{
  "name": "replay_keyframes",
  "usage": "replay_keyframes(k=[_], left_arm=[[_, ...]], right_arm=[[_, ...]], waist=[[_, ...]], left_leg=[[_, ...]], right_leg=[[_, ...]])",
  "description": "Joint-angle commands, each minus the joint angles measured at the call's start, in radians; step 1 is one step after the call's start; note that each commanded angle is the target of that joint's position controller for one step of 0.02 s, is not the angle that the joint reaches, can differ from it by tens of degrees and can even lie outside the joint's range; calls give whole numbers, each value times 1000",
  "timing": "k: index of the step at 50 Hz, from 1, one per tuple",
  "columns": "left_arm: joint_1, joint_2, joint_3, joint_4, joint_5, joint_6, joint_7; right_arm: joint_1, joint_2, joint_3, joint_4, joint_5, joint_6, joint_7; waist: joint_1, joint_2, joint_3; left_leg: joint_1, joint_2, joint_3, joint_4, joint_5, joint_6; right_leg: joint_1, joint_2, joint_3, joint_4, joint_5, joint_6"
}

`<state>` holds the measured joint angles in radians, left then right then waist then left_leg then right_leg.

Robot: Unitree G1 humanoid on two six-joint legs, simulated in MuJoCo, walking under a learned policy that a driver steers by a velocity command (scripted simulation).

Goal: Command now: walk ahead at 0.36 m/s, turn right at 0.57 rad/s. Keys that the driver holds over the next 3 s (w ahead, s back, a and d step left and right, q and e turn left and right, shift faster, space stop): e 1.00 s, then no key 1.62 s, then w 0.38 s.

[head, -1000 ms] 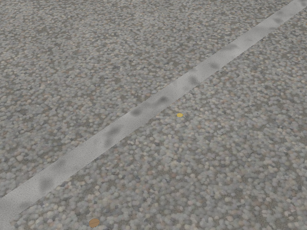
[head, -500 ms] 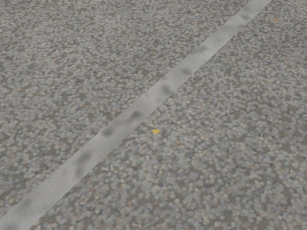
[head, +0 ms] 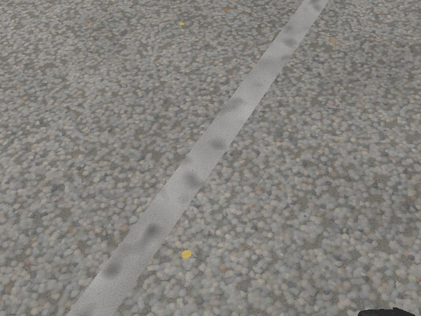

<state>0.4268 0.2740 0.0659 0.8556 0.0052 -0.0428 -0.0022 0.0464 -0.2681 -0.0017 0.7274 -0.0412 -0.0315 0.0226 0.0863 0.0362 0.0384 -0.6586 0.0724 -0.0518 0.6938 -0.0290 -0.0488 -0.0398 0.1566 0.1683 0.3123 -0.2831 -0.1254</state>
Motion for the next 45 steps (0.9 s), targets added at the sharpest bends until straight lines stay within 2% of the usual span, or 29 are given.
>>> replay_keyframes(k=[1,3,4,5,6,7,8,9,10,11,12,15,19,22,25,26,27,28,29,30,31,32,33,34,35,38,42,45], left_arm=[[69,161,39,-35,10,3,17],[1,174,41,-59,10,3,23],[-37,184,42,-68,-1,-5,18],[-60,150,33,-96,-20,-17,9],[58,32,10,-117,-36,-17,17],[153,124,23,-113,-27,3,34],[97,163,33,-81,-1,25,35],[16,156,34,-94,8,35,23],[-15,134,33,-103,10,47,11],[-22,118,31,-103,18,65,-2],[-12,104,28,-103,20,79,-11],[-37,93,27,-124,15,94,-20],[-141,78,14,-176,22,114,-33],[-204,69,2,-210,17,118,-45],[-240,82,2,-239,13,112,-45],[-236,80,2,-244,12,106,-45],[-210,77,3,-238,13,95,-43],[-171,93,8,-221,17,82,-34],[-156,183,25,-230,25,68,-18],[-139,313,60,-254,23,71,-10],[-97,265,58,-233,19,75,-4],[-147,216,41,-233,15,77,1],[-217,186,33,-242,14,81,4],[-257,169,28,-253,7,79,7],[-262,148,22,-256,4,77,6],[-207,157,28,-241,1,69,1],[-155,171,39,-229,9,73,2],[-150,185,46,-227,16,77,-2]], right_arm=[[-113,-73,-11,-107,9,-32,-6],[20,-115,-23,-71,12,-44,-20],[125,-139,-32,-47,11,-55,-31],[268,-186,-43,-28,-1,-72,-45],[333,-259,-56,-33,-14,-66,-50],[320,-250,-71,-48,17,-39,-43],[242,-153,-52,-73,25,-27,-43],[181,-81,-30,-79,25,-24,-45],[157,-65,-23,-75,19,-20,-46],[147,-73,-25,-68,23,-19,-51],[152,-88,-31,-59,23,-19,-50],[152,-102,-41,-55,16,-26,-47],[147,-114,-52,-52,12,-7,-50],[147,-139,-65,-52,9,8,-45],[181,-174,-80,-45,8,27,-40],[182,-184,-85,-44,13,34,-39],[183,-186,-87,-41,18,42,-39],[230,-168,-88,-25,12,51,-35],[276,-105,-76,-38,4,62,-26],[190,-88,-64,-114,12,77,-41],[137,-120,-70,-111,13,87,-48],[146,-111,-71,-104,28,88,-44],[167,-114,-74,-86,32,80,-42],[188,-127,-80,-72,19,76,-41],[210,-133,-83,-58,10,76,-38],[187,-109,-78,-66,18,83,-33],[134,-98,-70,-89,21,87,-39],[113,-94,-65,-102,25,81,-42]], waist=[[6,-111,-14],[-61,-137,-64],[-122,-126,-107],[-183,-80,-212],[-127,164,-361],[-108,199,-506],[-89,45,-378],[-88,15,-250],[-76,32,-185],[-64,74,-138],[-56,99,-122],[-38,93,-140],[-50,113,-112],[-70,132,-99],[-94,136,-95],[-89,125,-93],[-72,96,-93],[-67,10,-95],[-81,-271,-72],[-47,-361,-27],[-18,-225,-40],[-57,-199,-23],[-94,-176,-20],[-107,-194,-40],[-110,-186,-75],[-91,-132,-105],[-56,-158,-90],[-48,-156,-89]], left_leg=[[66,-94,47,-96,-18,20],[278,-133,31,-189,-46,55],[427,-119,26,-274,45,77],[685,31,-78,-275,198,118],[964,387,-344,-140,777,199],[975,461,-560,-164,772,317],[829,380,-446,-215,623,295],[711,302,-298,-254,558,258],[635,252,-210,-292,521,236],[559,216,-140,-327,488,230],[502,197,-92,-347,493,231],[462,207,-24,-372,472,262],[416,217,42,-413,203,261],[372,216,87,-415,16,241],[399,246,89,-372,-70,223],[400,247,100,-337,-87,205],[377,234,127,-275,-110,171],[332,202,166,-169,-172,114],[180,88,265,111,-440,34],[4,-66,171,262,-630,-1],[9,-33,66,368,-585,-1],[23,-28,37,382,-495,5],[47,-21,24,356,-413,9],[64,-32,38,367,-367,11],[88,-44,43,391,-351,8],[79,-55,30,359,-347,1],[76,-67,12,232,-371,6],[139,-90,7,144,-390,20]], right_leg=[[26,-226,166,90,753,-47],[-15,-200,185,198,837,10],[-47,-162,173,320,839,37],[-176,-122,153,528,610,64],[-397,3,-1,829,-324,86],[-475,0,-52,1003,-406,84],[-493,-62,-43,1033,-287,94],[-506,-82,-67,996,-227,111],[-508,-107,-75,972,-197,128],[-487,-123,-85,946,-174,142],[-452,-119,-104,945,-151,150],[-443,-119,-118,914,-120,154],[-439,-167,-152,746,-55,147],[-342,-178,-190,574,-55,130],[-286,-163,-230,445,-109,109],[-251,-155,-240,370,-95,98],[-182,-137,-248,263,-52,83],[-106,-141,-189,144,2,70],[-56,-375,149,-31,102,23],[-123,-554,404,-45,360,-137],[-123,-511,325,-20,389,-173],[-152,-444,237,-10,373,-149],[-161,-371,168,-9,338,-107],[-149,-331,130,6,381,-90],[-132,-313,111,20,449,-90],[-81,-317,146,32,460,-102],[-57,-325,232,29,333,-122],[-91,-315,279,44,313,-124]])
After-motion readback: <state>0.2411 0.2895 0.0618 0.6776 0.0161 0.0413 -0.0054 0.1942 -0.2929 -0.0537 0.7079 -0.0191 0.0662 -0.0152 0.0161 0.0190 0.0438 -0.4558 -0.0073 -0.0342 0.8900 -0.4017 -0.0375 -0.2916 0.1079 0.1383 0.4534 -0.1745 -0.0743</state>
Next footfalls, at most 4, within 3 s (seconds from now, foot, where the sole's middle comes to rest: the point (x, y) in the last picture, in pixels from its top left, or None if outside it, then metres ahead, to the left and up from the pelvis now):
0.10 left None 0.24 0.12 -0.78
0.58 right None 0.15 -0.09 -0.78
1.06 left None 0.23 0.08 -0.78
1.40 right None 0.06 -0.06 -0.78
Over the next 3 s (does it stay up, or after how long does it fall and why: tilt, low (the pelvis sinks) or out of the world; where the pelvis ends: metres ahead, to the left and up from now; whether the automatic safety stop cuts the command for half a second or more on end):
stays up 0.21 0.00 -0.01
